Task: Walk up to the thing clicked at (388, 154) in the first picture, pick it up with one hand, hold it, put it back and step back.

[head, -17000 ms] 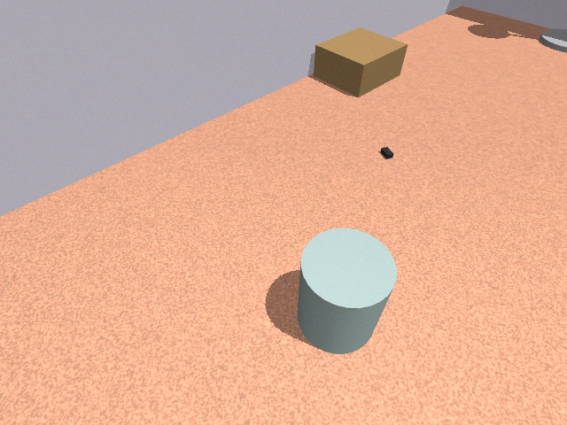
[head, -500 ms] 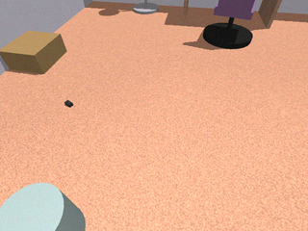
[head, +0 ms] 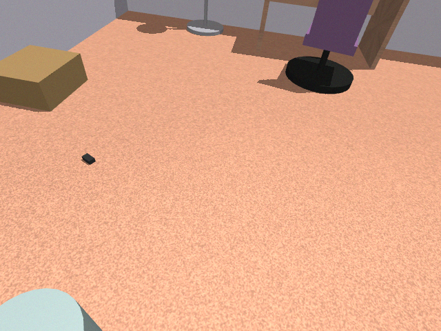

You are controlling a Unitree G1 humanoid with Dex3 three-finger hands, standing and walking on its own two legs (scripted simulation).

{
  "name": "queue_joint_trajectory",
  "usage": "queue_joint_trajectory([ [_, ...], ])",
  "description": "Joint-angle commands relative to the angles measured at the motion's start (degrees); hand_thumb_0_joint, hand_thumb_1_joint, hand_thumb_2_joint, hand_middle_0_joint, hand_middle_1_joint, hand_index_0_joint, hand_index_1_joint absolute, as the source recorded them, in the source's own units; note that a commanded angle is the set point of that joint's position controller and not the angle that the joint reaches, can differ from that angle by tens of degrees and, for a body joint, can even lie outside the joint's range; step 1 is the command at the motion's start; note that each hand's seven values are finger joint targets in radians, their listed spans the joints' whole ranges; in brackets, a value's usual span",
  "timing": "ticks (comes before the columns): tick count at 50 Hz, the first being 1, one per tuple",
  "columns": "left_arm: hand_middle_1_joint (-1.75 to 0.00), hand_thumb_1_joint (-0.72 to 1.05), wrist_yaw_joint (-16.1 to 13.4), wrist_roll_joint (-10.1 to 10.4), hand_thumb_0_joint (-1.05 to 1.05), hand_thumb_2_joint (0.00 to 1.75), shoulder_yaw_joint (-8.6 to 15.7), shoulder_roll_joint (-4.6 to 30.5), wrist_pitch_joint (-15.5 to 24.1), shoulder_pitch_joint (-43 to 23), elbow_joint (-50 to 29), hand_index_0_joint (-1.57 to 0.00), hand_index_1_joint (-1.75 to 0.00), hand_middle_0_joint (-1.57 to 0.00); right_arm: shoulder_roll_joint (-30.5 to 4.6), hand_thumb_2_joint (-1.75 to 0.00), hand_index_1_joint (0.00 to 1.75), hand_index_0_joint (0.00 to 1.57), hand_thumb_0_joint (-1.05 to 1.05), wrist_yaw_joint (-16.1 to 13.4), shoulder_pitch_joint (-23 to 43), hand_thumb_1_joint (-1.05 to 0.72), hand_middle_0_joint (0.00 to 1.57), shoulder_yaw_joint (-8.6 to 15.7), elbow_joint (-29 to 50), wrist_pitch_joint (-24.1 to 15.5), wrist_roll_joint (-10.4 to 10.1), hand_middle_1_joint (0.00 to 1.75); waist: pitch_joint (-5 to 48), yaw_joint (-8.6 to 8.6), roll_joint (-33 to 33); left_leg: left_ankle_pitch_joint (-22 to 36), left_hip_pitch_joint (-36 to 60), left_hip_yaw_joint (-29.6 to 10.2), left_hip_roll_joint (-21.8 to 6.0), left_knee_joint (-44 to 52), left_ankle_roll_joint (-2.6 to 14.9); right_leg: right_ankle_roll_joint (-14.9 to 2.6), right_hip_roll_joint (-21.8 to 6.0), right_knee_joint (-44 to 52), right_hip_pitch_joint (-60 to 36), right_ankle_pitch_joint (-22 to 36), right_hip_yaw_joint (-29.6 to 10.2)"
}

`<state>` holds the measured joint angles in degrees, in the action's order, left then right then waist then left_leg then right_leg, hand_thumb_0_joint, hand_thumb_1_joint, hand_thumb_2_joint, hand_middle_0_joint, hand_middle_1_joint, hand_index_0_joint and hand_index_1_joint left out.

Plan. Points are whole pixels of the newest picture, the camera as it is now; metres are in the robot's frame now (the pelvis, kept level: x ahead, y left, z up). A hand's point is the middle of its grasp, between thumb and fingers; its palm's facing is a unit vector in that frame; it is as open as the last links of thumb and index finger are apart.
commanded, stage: walk up
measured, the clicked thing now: (88, 158) +1.22 +0.81 -0.75
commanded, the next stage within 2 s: none
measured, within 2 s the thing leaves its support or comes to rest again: neither
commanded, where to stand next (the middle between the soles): +1.14 -0.12 m, yaw -2 degrees
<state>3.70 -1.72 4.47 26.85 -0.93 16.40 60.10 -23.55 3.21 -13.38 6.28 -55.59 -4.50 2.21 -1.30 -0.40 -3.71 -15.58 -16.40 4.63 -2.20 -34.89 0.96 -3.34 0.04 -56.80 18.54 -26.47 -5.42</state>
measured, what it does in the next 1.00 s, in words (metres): walks ahead: right foot, then left foot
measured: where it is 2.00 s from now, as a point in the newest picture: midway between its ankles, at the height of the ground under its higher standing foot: (237, 216)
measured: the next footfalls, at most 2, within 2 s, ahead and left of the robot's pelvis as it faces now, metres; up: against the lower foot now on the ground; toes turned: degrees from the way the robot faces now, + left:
right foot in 0.42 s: +0.37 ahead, -0.17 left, +0.00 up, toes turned -8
left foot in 0.90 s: +0.64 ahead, +0.06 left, +0.00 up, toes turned +1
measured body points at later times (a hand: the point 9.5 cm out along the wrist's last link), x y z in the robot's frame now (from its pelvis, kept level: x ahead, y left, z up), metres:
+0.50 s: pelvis +0.25 -0.05 -0.01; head +0.29 -0.07 +0.44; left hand +0.41 +0.24 -0.11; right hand +0.22 -0.36 -0.14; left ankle +0.06 +0.11 -0.68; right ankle +0.33 -0.16 -0.73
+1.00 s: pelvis +0.52 -0.05 -0.01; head +0.56 -0.03 +0.44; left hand +0.58 +0.27 -0.14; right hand +0.60 -0.37 -0.10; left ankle +0.60 +0.06 -0.73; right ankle +0.38 -0.16 -0.66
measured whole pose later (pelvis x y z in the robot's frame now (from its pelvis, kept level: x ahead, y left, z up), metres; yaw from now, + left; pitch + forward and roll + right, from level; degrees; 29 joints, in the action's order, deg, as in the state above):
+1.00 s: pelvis +0.52 -0.05 -0.01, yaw -4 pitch -1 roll +0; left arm 1.7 0.1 2.5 24.8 2.4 17.7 52.0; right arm -21.5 3.9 -12.8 4.0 -47.7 -5.2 1.5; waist -5.7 -0.5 -2.7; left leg -13.2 -22.2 4.6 -2.5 -36.7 1.6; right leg -3.4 0.4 -60.4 13.1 -28.7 -1.2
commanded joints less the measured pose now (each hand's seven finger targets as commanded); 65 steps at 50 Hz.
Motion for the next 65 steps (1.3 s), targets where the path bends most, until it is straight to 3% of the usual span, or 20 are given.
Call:
queue_joint_trajectory([
  [1,-0.3,0.9,0.3,1.2,0.0,0.9,2.4,11.7,3.0,-0.5,-4.9,-0.2,-0.3,-0.2,-16.1,-0.9,0.3,0.2,0.0,-1.4,4.6,-0.9,0.2,2.8,5.9,-1.3,-1.1,0.3,-4.7,-1.08,11.6,-28.9,7.6,-24.3,-16.1,28.6,6.71,1.96,-4.3,-5.6,18.1,9.9,-2.9],
  [8,-0.3,0.9,1.9,1.0,0.0,0.9,1.9,9.9,3.1,-5.9,-7.8,-0.2,-0.3,-0.2,-15.2,-0.9,0.3,0.2,0.0,-1.3,-2.1,-0.9,0.2,2.3,5.2,-2.6,-1.5,0.3,-8.4,1.15,10.5,-14.5,10.3,-11.4,-13.5,30.8,7.03,5.11,-4.7,7.4,19.4,18.3,0.1],
  [16,-0.3,0.9,2.2,0.8,0.0,0.9,0.6,6.1,3.9,-17.8,-12.6,-0.2,-0.3,-0.2,-14.7,-0.9,0.3,0.2,0.0,-1.3,-6.8,-0.9,0.2,2.2,6.2,-1.5,-1.5,0.3,-7.8,4.24,8.9,10.3,16.9,-2.7,-12.3,24.4,7.46,2.34,-5.2,24.2,14.6,21.2,7.0],
  [19,-0.3,0.9,1.8,1.0,0.0,0.9,0.9,5.8,4.0,-16.4,-12.2,-0.2,-0.3,-0.2,-15.1,-0.9,0.3,0.2,0.0,-1.9,-7.9,-0.9,0.2,2.1,7.0,-0.9,-1.2,0.3,-4.9,3.45,8.9,21.7,18.9,-2.3,-12.8,17.6,7.7,0.5,-3.1,26.1,8.1,18.5,9.6],
  [21,-0.3,0.9,0.8,0.9,0.0,0.9,2.4,8.2,4.2,-5.4,-9.6,-0.2,-0.3,-0.2,-14.5,-0.9,0.3,0.2,0.0,-2.2,-7.7,-0.9,0.2,1.8,8.1,-0.5,-0.9,0.3,3.9,-2.41,3.8,31.5,17.2,0.9,-10.1,-0.8,5.79,-0.99,-0.3,29.6,-9.2,18.3,11.5],
  [22,-0.3,0.9,-0.1,0.7,0.0,0.9,3.8,11.4,4.5,3.7,-7.4,-0.2,-0.3,-0.2,-11.9,-0.9,0.3,0.2,0.0,-2.2,-10.4,-0.9,0.2,0.6,8.1,-0.4,-1.1,0.3,10.9,-6.0,-2.2,23.5,8.7,1.8,-7.0,-14.5,3.83,-1.83,-2.6,28.7,-23.9,15.7,6.9],
  [23,-0.3,0.9,-0.7,0.6,0.0,0.9,5.8,17.5,4.9,9.5,-7.0,-0.2,-0.3,-0.2,-9.2,-0.9,0.3,0.2,0.0,-2.1,-14.1,-0.9,0.2,-0.4,9.8,-0.6,-3.0,0.3,18.5,-7.07,-14.6,5.6,-8.1,3.7,1.3,-30.6,1.23,-8.88,-17.7,32.0,-40.3,10.4,-20.1],
  [24,-0.3,0.9,-0.9,1.8,0.0,0.9,6.0,18.1,4.8,10.5,-7.1,-0.2,-0.3,-0.2,-13.0,-0.9,0.3,0.2,0.0,-2.5,-10.2,-0.9,0.2,0.2,9.5,-0.6,-3.1,0.3,16.0,-8.79,-14.5,-13.9,-19.9,-1.7,4.8,-35.0,0.63,-14.71,-23.4,36.1,-45.0,19.3,-34.2],
  [25,-0.3,0.9,-1.5,2.4,0.0,0.9,6.1,17.2,4.8,6.7,-8.9,-0.2,-0.3,-0.2,-14.6,-0.9,0.3,0.2,0.0,-3.0,-8.1,-0.9,0.2,0.4,8.9,-0.7,-2.7,0.3,14.1,-7.82,-9.1,-14.0,-20.0,-5.9,0.0,-39.3,0.7,-16.18,-24.8,35.6,-39.2,23.8,-31.7],
  [27,-0.3,0.9,-2.5,3.3,0.0,0.9,4.1,12.5,4.7,0.0,-11.0,-0.2,-0.3,-0.2,-12.0,-0.9,0.3,0.2,0.0,-2.6,-6.5,-0.9,0.2,0.3,7.5,-0.6,-3.4,0.3,6.0,-3.59,-0.7,-7.2,-14.2,-10.7,-2.2,-39.4,1.21,-11.0,-18.2,35.5,-22.1,33.1,-12.3],
  [30,-0.3,0.9,-2.3,2.4,0.0,0.9,2.8,9.3,5.9,-3.0,-11.9,-0.2,-0.3,-0.2,-9.4,-0.9,0.3,0.2,0.0,-1.6,-8.2,-0.9,0.2,-0.3,7.9,0.6,-2.4,0.3,-1.3,-0.14,-2.2,-1.4,-9.3,-7.7,-2.3,-30.8,1.28,-7.64,-11.8,38.4,-7.1,33.0,-1.9],
  [36,-0.3,0.9,-1.6,1.5,0.0,0.9,2.9,10.6,7.5,-3.4,-14.8,-0.2,-0.3,-0.2,-9.3,-0.9,0.3,0.2,0.0,0.5,-1.0,-0.9,0.2,0.5,10.3,1.0,-1.3,0.3,-5.8,-0.39,-3.1,5.7,-14.1,-4.7,-4.4,-11.9,-2.41,-8.87,-12.2,44.8,-5.1,21.7,2.2],
  [41,-0.3,0.9,-1.2,1.2,0.0,0.9,2.8,11.3,7.1,-1.4,-14.7,-0.2,-0.3,-0.2,-9.0,-0.9,0.3,0.2,0.0,1.4,3.9,-0.9,0.2,0.8,11.1,-0.4,-1.1,0.3,-3.1,-2.25,-3.0,12.8,-4.1,-2.3,-3.6,1.8,-0.23,-6.83,-12.4,39.7,-7.2,21.6,3.3],
  [43,-0.3,0.9,-1.5,1.2,0.0,0.9,3.0,12.5,6.8,-2.9,-15.5,-0.2,-0.3,-0.2,-10.3,-0.9,0.3,0.2,0.0,1.0,-1.5,-0.9,0.2,1.5,9.8,-0.5,-0.7,0.3,0.3,1.3,-0.8,11.4,2.8,-1.4,-2.5,3.6,1.3,-6.4,-13.8,34.1,-8.1,26.2,2.0],
  [45,-0.3,0.9,-2.1,1.6,0.0,0.9,1.2,8.3,6.3,0.3,-15.9,-0.2,-0.3,-0.2,-14.8,-0.9,0.3,0.2,0.0,-0.1,-13.2,-0.9,0.2,3.2,6.4,-1.2,0.6,0.3,7.1,6.67,11.7,3.1,19.7,-3.2,-1.6,6.4,4.59,-3.53,-7.0,9.4,-0.9,28.9,7.6],
  [47,-0.3,0.9,-2.8,3.1,0.0,0.9,0.9,7.0,5.4,6.5,-15.4,-0.2,-0.3,-0.2,-20.1,-0.9,0.3,0.2,0.0,-1.0,-15.1,-0.9,0.2,4.4,8.5,-1.5,-0.2,0.3,11.7,5.79,20.0,-2.1,32.5,-43.4,-22.2,17.7,13.44,-0.11,4.9,-12.1,19.1,-4.7,4.8],
  [48,-0.3,0.9,-3.5,2.3,0.0,0.9,1.2,10.4,5.1,3.9,-14.3,-0.2,-0.3,-0.2,-19.7,-0.9,0.3,0.2,0.0,-1.2,-12.8,-0.9,0.2,4.7,8.7,-1.3,-1.6,0.3,9.6,5.47,15.7,-2.1,30.5,-44.4,-24.1,17.8,16.57,-0.78,0.6,-16.3,21.3,-4.2,0.5],
  [53,-0.3,0.9,-1.8,3.0,0.0,0.9,0.8,8.3,4.8,4.4,-13.0,-0.2,-0.3,-0.2,-12.5,-0.9,0.3,0.2,0.0,-2.3,-6.1,-0.9,0.2,0.9,10.6,-2.0,-2.9,0.3,1.5,0.37,10.3,29.1,11.2,-11.5,-13.1,16.2,9.42,1.52,-3.2,-8.4,10.1,7.0,0.5],
  [61,-0.3,0.9,0.4,1.4,0.0,0.9,1.4,5.7,4.8,-3.1,-15.8,-0.2,-0.3,-0.2,-14.7,-0.9,0.3,0.2,0.0,-1.6,-5.4,-0.9,0.2,1.2,12.5,-2.0,-2.2,0.3,-3.1,1.34,13.8,20.6,6.4,-5.2,-11.8,16.8,10.65,2.79,-5.8,18.6,5.4,17.5,7.1],
  [65,-0.3,0.9,0.2,1.2,0.0,0.9,2.8,7.2,5.1,1.6,-12.6,-0.2,-0.3,-0.2,-14.4,-0.9,0.3,0.2,0.0,-1.5,-2.1,-0.9,0.2,1.1,13.9,-1.0,-2.4,0.3,-1.3,-2.18,9.8,0.7,-2.7,-6.8,-11.3,10.8,8.5,1.78,-3.2,23.1,-9.6,20.2,8.8],
])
